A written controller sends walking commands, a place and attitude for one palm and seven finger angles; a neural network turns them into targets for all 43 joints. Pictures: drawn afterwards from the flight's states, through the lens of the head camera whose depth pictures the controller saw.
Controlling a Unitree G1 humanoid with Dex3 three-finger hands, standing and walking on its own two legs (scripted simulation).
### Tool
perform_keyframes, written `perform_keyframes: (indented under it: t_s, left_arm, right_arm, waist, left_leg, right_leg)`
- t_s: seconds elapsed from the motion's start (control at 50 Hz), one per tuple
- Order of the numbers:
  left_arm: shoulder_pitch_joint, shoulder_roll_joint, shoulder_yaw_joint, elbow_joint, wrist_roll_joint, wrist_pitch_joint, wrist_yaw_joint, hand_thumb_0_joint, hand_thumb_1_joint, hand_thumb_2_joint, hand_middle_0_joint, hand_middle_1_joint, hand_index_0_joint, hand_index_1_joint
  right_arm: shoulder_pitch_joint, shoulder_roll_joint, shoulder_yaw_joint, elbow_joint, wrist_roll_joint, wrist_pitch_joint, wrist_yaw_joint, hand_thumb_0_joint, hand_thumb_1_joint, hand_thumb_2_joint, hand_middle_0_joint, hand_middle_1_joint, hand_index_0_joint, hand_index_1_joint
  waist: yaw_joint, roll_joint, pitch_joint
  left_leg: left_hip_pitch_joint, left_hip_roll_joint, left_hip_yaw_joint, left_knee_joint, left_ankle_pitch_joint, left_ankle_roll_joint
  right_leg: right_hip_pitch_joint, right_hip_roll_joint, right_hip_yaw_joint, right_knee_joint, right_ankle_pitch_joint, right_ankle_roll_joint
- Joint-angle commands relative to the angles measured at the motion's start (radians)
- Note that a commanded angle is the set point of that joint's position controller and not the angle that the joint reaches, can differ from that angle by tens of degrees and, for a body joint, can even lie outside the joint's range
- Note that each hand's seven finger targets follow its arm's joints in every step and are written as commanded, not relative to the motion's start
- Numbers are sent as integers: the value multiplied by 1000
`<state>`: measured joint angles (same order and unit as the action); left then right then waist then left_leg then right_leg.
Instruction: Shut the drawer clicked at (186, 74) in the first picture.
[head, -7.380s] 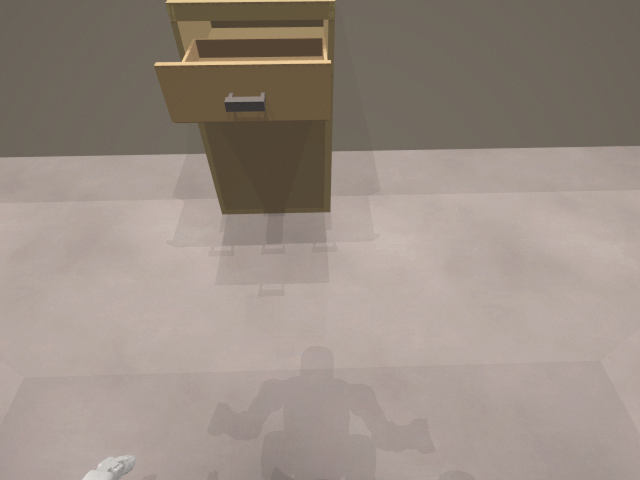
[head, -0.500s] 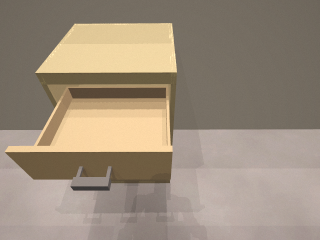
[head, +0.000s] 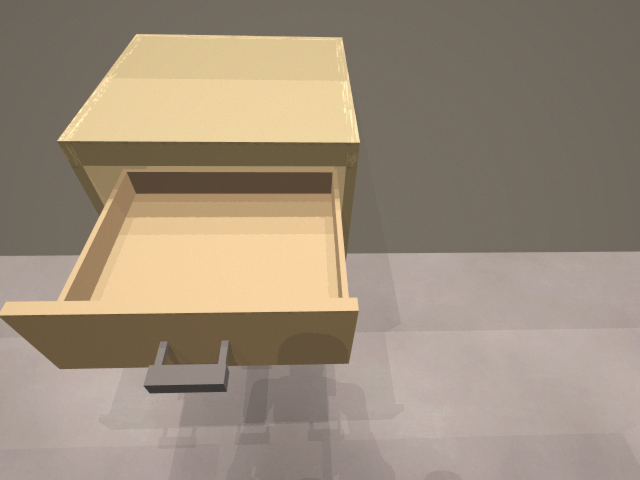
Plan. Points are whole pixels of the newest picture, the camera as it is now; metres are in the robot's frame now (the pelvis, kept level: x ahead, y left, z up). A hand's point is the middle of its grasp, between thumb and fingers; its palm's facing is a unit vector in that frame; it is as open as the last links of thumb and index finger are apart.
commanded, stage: look again from close up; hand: left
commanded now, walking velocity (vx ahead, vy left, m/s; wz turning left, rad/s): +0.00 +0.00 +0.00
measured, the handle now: (191, 362) +0.27 +0.19 -0.03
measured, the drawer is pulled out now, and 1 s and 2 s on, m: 0.29 0.30 0.30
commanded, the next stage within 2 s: raise the hand and make a fist in 0.26 s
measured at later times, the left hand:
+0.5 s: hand out of the picture +0.13 +0.24 -0.05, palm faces +0.24 -0.95 -0.17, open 7.2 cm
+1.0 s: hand out of the picture +0.13 +0.18 -0.02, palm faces +0.06 -1.00 +0.04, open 4.8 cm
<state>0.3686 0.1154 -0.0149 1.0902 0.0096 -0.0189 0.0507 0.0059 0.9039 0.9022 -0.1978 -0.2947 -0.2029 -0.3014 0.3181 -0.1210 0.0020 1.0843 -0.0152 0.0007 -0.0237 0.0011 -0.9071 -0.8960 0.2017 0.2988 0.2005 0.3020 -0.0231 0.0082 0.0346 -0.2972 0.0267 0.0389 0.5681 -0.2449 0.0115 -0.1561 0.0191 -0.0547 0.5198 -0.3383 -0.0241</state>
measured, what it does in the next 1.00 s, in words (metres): lowers itself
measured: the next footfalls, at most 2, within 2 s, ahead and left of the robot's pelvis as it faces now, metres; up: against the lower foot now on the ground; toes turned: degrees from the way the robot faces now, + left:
none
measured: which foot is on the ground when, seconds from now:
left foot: down 0.00-1.00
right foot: down 0.00-1.00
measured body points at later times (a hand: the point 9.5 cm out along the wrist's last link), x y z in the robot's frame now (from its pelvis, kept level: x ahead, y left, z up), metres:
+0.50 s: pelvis -0.01 +0.05 +0.00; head -0.01 +0.06 +0.45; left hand +0.12 +0.29 -0.04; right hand +0.09 -0.18 -0.11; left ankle +0.04 +0.11 -0.73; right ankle -0.02 -0.08 -0.72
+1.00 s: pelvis +0.00 +0.02 -0.08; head +0.04 +0.04 +0.37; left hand +0.12 +0.23 -0.02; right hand +0.24 -0.17 -0.12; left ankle +0.04 +0.11 -0.73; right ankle +0.01 -0.06 -0.73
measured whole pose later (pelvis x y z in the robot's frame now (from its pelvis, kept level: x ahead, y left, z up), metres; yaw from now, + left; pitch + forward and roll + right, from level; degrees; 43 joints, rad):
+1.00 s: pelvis +0.00 +0.02 -0.08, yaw +3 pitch +13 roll -3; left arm 0.78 0.18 -0.03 -0.28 -0.21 -0.41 -0.19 0.02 0.90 0.90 -0.54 -0.74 -0.67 -0.81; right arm 0.20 -0.21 0.00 0.41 0.03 -0.18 -0.01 0.01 -0.90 -0.90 0.20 0.30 0.20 0.30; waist 0.04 0.02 -0.17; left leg -0.89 -0.02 -0.01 1.15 -0.49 0.05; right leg -0.79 0.04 -0.12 1.10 -0.54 -0.06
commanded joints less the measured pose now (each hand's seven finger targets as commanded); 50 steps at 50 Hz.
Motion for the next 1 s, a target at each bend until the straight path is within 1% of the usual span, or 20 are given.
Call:
perform_keyframes:
  t_s: [0.0,0.08,0.1,0.22,0.32,0.34,0.36,0.38,0.4,0.42,0.44,0.48,0.52,0.56,0.58,0.64,0.7,0.78,0.86,0.98]
  left_arm:
    - [43,114,19,-60,7,-6,5,0,900,900,-200,-300,-200,-300]
    - [45,109,16,-72,9,-2,4,0,900,900,-200,-300,-200,-300]
    - [36,112,19,-77,9,4,3,0,900,900,-200,-300,-200,-300]
    - [58,127,19,-92,12,7,-1,0,900,900,-200,-300,-200,-300]
    - [50,139,18,-94,14,7,-5,0,900,900,-200,-300,-200,-300]
    - [55,151,9,-69,26,-4,25,0,900,900,-200,-300,-200,-300]
    - [-665,394,190,-1732,-174,-205,47,0,900,900,-220,-322,-220,-322]
    - [-160,310,140,-1512,-105,-161,77,0,900,900,-240,-343,-240,-343]
    - [-84,234,73,-1432,-121,-119,126,0,900,900,-260,-365,-260,-365]
    - [207,-26,-89,-1156,-125,-16,118,0,900,900,-280,-387,-280,-387]
    - [84,-75,-149,-1327,-170,-33,97,0,900,900,-300,-408,-300,-408]
    - [111,-25,-86,-1223,-151,-123,57,0,900,900,-340,-452,-340,-452]
    - [336,-38,-39,-1059,-177,-225,-24,0,900,900,-380,-495,-380,-495]
    - [434,-1,37,-1068,-213,-365,-139,0,900,900,-420,-538,-420,-538]
    - [391,52,75,-1065,-229,-437,-192,0,900,900,-440,-560,-440,-560]
    - [396,58,49,-1115,-214,-520,-267,0,900,900,-500,-625,-500,-625]
    - [389,121,59,-1293,-196,-490,-282,0,900,900,-560,-690,-560,-690]
    - [383,102,8,-1452,-225,-396,-281,0,900,900,-640,-777,-640,-777]
    - [326,80,-27,-1591,-237,-426,-260,0,900,900,-720,-863,-720,-863]
    - [436,158,98,-1661,-232,-503,-205,0,900,900,-840,-993,-840,-993]
  right_arm:
    - [25,-102,-17,-54,3,-18,2,0,-900,-900,200,300,200,300]
    - [14,-123,-17,-61,4,-19,3,0,-900,-900,200,300,200,300]
    - [17,-134,-20,-60,1,-22,3,0,-900,-900,200,300,200,300]
    - [-13,-168,-22,-84,4,-27,6,0,-900,-900,200,300,200,300]
    - [-18,-176,-24,-87,6,-27,9,0,-900,-900,200,300,200,300]
    - [-100,-204,-21,-152,12,-23,2,0,-900,-900,200,300,200,300]
    - [-43,-318,-60,-510,67,-179,-20,0,-900,-900,200,300,200,300]
    - [-114,-226,7,-435,57,-290,-49,0,-900,-900,200,300,200,300]
    - [-99,-243,-11,-374,49,-328,-49,0,-900,-900,200,300,200,300]
    - [-83,-206,-7,-342,60,-333,-22,0,-900,-900,200,300,200,300]
    - [-74,-234,-17,-416,57,-330,-11,0,-900,-900,200,300,200,300]
    - [-115,-251,-45,-467,37,-334,-10,0,-900,-900,200,300,200,300]
    - [-143,-251,-57,-529,38,-311,9,0,-900,-900,200,300,200,300]
    - [-200,-248,-69,-578,22,-285,22,0,-900,-900,200,300,200,300]
    - [-238,-245,-80,-601,27,-277,29,0,-900,-900,200,300,200,300]
    - [-299,-255,-84,-726,45,-260,49,0,-900,-900,200,300,200,300]
    - [-281,-248,-75,-787,64,-246,55,0,-900,-900,200,300,200,300]
    - [-227,-235,-64,-840,80,-226,32,0,-900,-900,200,300,200,300]
    - [-158,-223,-63,-834,64,-231,10,0,-900,-900,200,300,200,300]
    - [-147,-182,-71,-807,49,-221,0,0,-900,-900,200,300,200,300]
  waist:
    - [17,8,83]
    - [22,-21,84]
    - [24,47,85]
    - [41,81,-2]
    - [36,51,-6]
    - [45,92,95]
    - [-98,273,-447]
    - [25,382,-433]
    - [-6,302,-392]
    - [-16,161,-193]
    - [-25,93,-102]
    - [-41,-100,1]
    - [7,-253,-60]
    - [55,-249,-155]
    - [49,-311,-125]
    - [57,-110,-67]
    - [64,101,-155]
    - [20,21,-217]
    - [-16,8,-252]
    - [40,63,-379]
  left_leg:
    - [6,63,-98,-91,72,33]
    - [-16,69,-141,-134,40,48]
    - [-17,83,-159,-169,35,53]
    - [33,110,-226,-260,-4,66]
    - [67,111,-223,-290,-13,54]
    - [2,86,-110,-105,152,28]
    - [388,0,-117,-155,241,-30]
    - [482,85,-195,-218,269,-77]
    - [382,82,-261,-285,139,-131]
    - [264,83,-258,-299,29,-105]
    - [148,66,-244,-275,-31,-72]
    - [-24,26,-192,-114,-176,-23]
    - [-163,-9,-118,51,-103,-10]
    - [-267,-23,-81,164,-45,-17]
    - [-359,-28,-73,198,-151,-30]
    - [-447,-43,-62,233,-301,-19]
    - [-448,-35,-92,238,-383,-4]
    - [-457,-36,-108,282,-362,21]
    - [-447,-28,-111,368,-209,35]
    - [-407,-16,-102,418,31,26]
  right_leg:
    - [-127,-110,115,-119,107,-38]
    - [-104,-99,99,-114,68,-30]
    - [-103,-90,86,-96,57,-27]
    - [-48,-84,49,-84,57,-7]
    - [-56,-92,44,-100,66,-2]
    - [-108,-118,84,-150,123,1]
    - [-114,-31,-40,-42,265,-16]
    - [-204,-18,-19,119,69,-26]
    - [-279,-12,-8,188,-61,-3]
    - [-373,-18,-4,234,-73,1]
    - [-355,-28,-17,207,-68,4]
    - [-413,-10,-46,88,-92,2]
    - [-419,-3,-62,77,-97,-3]
    - [-467,0,-50,194,-55,-8]
    - [-530,-5,-34,216,-195,-4]
    - [-599,-7,-12,295,-309,-22]
    - [-612,-7,14,354,-285,-34]
    - [-597,-3,49,317,-289,-21]
    - [-625,9,43,338,-191,-15]
    - [-582,19,16,429,38,-23]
